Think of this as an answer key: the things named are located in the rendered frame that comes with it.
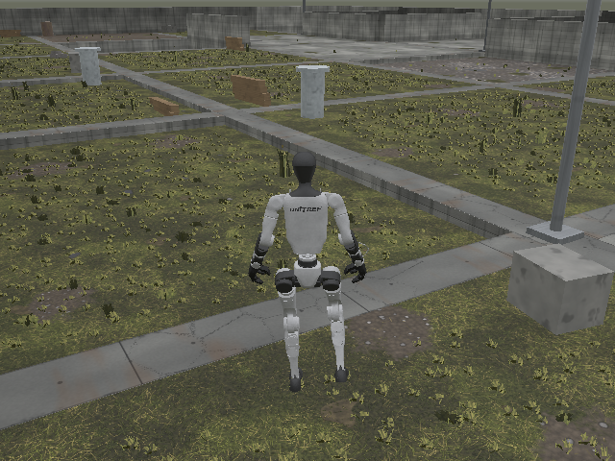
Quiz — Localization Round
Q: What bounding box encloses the humanoid robot torso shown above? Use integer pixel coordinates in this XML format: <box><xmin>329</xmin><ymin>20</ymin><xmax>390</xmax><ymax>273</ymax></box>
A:
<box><xmin>283</xmin><ymin>188</ymin><xmax>329</xmax><ymax>288</ymax></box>

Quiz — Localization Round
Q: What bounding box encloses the robot left upper arm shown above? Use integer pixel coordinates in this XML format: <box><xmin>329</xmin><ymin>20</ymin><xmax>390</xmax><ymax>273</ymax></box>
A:
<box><xmin>259</xmin><ymin>194</ymin><xmax>285</xmax><ymax>247</ymax></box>

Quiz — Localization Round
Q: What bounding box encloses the robot right hand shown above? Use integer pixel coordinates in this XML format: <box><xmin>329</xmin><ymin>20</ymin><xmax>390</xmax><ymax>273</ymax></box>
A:
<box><xmin>344</xmin><ymin>263</ymin><xmax>367</xmax><ymax>283</ymax></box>

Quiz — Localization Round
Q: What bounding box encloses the left robot foot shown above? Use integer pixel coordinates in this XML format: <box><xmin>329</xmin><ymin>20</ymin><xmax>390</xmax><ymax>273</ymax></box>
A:
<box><xmin>289</xmin><ymin>367</ymin><xmax>303</xmax><ymax>392</ymax></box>

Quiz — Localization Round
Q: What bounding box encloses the robot left forearm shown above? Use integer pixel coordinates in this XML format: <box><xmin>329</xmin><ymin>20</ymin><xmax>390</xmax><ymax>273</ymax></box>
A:
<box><xmin>251</xmin><ymin>232</ymin><xmax>269</xmax><ymax>269</ymax></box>

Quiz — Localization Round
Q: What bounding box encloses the robot right upper arm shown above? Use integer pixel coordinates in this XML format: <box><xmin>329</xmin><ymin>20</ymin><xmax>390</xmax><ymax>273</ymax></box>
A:
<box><xmin>325</xmin><ymin>192</ymin><xmax>354</xmax><ymax>246</ymax></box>

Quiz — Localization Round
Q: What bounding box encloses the robot left hand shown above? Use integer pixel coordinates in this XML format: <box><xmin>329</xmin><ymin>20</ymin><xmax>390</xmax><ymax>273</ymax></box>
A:
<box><xmin>248</xmin><ymin>264</ymin><xmax>271</xmax><ymax>284</ymax></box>

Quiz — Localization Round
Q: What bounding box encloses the robot right forearm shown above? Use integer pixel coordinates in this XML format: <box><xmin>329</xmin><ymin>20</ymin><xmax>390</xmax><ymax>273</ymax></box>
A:
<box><xmin>344</xmin><ymin>230</ymin><xmax>364</xmax><ymax>267</ymax></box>

